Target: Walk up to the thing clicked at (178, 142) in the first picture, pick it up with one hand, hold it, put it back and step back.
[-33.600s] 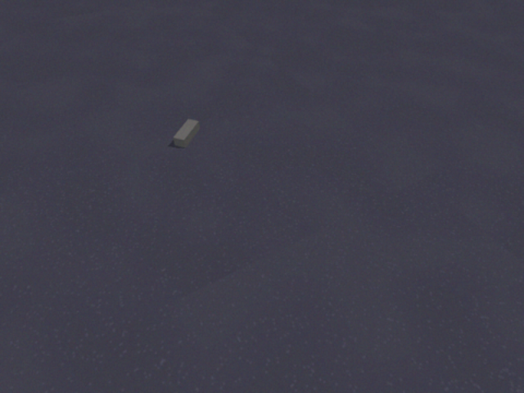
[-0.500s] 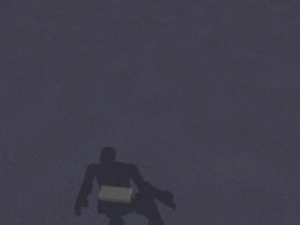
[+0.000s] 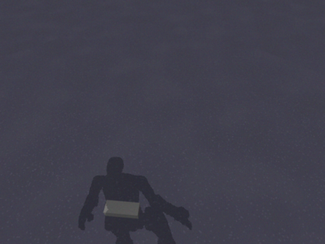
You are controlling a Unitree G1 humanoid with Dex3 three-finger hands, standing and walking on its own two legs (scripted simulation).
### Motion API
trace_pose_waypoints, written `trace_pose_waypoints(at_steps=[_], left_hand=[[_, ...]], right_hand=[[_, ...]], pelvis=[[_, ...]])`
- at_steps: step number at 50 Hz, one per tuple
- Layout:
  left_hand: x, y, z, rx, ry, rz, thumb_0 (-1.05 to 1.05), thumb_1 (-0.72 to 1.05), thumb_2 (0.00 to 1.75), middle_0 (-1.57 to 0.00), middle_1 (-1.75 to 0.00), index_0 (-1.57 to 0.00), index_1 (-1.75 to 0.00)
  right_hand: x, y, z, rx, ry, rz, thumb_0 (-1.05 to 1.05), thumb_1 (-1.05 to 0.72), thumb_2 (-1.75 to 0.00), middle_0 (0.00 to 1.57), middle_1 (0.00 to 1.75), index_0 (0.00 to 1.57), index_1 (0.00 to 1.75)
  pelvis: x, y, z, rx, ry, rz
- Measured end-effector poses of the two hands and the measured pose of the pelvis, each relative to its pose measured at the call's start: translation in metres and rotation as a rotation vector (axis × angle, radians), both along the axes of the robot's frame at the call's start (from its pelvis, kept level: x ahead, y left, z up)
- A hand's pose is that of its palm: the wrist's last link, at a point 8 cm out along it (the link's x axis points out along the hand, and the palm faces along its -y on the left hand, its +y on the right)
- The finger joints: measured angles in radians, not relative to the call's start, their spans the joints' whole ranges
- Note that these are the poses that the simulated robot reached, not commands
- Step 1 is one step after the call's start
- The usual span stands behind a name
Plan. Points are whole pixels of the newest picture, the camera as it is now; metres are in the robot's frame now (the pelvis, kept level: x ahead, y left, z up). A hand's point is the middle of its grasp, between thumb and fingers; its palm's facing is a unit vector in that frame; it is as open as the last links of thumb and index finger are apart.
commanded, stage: stand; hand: left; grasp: from above
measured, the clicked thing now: (122, 209) +0.46 +0.24 -0.75
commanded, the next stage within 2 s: step back in 1.32 s
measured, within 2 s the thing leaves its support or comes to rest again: neither
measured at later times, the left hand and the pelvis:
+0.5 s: hand out of the picture +0.09 +0.24 -0.16, palm faces +0.02 -0.94 -0.34, open 7.3 cm; pelvis +0.01 +0.00 +0.00, yaw +0 degrees
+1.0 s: hand out of the picture +0.09 +0.24 -0.15, palm faces +0.02 -0.94 -0.34, open 7.3 cm; pelvis +0.01 -0.01 +0.00, yaw +0 degrees
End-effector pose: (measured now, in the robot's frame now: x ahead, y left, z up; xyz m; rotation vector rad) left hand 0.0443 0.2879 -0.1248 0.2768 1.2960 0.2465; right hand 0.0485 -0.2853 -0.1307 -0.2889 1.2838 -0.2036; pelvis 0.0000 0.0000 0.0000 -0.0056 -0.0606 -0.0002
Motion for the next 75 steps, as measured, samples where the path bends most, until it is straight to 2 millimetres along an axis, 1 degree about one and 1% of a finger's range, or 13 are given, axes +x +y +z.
trace_pose_waypoints(at_steps=[13, 23, 41, 50, 61, 67, 71, 75], left_hand=[[0.020, -0.003, 0.003, -0.002, -0.023, -0.015, 0.00, 0.91, 0.90, -0.21, -0.30, -0.21, -0.30], [0.032, -0.003, 0.005, 0.001, -0.040, -0.018, 0.00, 0.91, 0.90, -0.21, -0.30, -0.21, -0.30], [0.037, -0.004, 0.007, 0.003, -0.048, -0.025, 0.00, 0.91, 0.90, -0.21, -0.30, -0.21, -0.30], [0.037, -0.005, 0.008, 0.002, -0.062, -0.032, 0.00, 0.91, 0.90, -0.21, -0.30, -0.20, -0.30], [0.027, -0.004, 0.006, 0.000, -0.044, -0.032, 0.00, 0.91, 0.90, -0.21, -0.30, -0.20, -0.30], [0.023, -0.004, 0.006, -0.001, -0.037, -0.027, 0.00, 0.91, 0.90, -0.21, -0.30, -0.21, -0.30], [0.021, 0.005, 0.003, 0.014, -0.049, -0.015, 0.00, 0.91, 0.90, -0.21, -0.30, -0.21, -0.30], [0.022, 0.021, 0.000, 0.034, -0.066, -0.038, 0.00, 0.91, 0.90, -0.21, -0.30, -0.21, -0.30]], right_hand=[[0.016, -0.002, 0.001, 0.003, -0.020, 0.013, 0.00, -0.90, -0.90, 0.20, 0.30, 0.20, 0.30], [0.028, -0.007, 0.003, -0.004, -0.035, 0.019, 0.00, -0.90, -0.90, 0.20, 0.30, 0.20, 0.30], [0.035, -0.013, 0.006, -0.011, -0.047, 0.020, 0.00, -0.90, -0.90, 0.20, 0.30, 0.20, 0.30], [0.031, -0.013, 0.007, -0.009, -0.056, 0.019, 0.00, -0.90, -0.90, 0.20, 0.30, 0.20, 0.30], [0.018, -0.015, 0.006, -0.007, -0.032, 0.013, 0.00, -0.90, -0.90, 0.20, 0.30, 0.20, 0.30], [0.014, -0.017, 0.005, -0.006, -0.023, 0.010, 0.00, -0.90, -0.90, 0.20, 0.30, 0.20, 0.30], [0.012, -0.021, 0.003, -0.019, -0.021, 0.005, 0.00, -0.90, -0.90, 0.20, 0.30, 0.20, 0.30], [0.005, -0.020, 0.005, -0.048, -0.018, 0.002, 0.00, -0.90, -0.90, 0.20, 0.30, 0.20, 0.30]], pelvis=[[0.007, -0.003, 0.001, 0.002, 0.008, -0.002], [0.012, -0.005, 0.001, 0.002, 0.015, -0.002], [0.016, -0.007, 0.001, 0.003, 0.017, -0.005], [0.012, -0.008, 0.001, 0.004, 0.011, -0.005], [0.009, -0.009, 0.002, 0.004, 0.012, -0.006], [0.006, -0.010, 0.001, 0.003, 0.016, -0.004], [-0.007, -0.006, -0.004, -0.008, 0.022, 0.004], [-0.020, 0.006, -0.009, 0.003, 0.025, 0.002]])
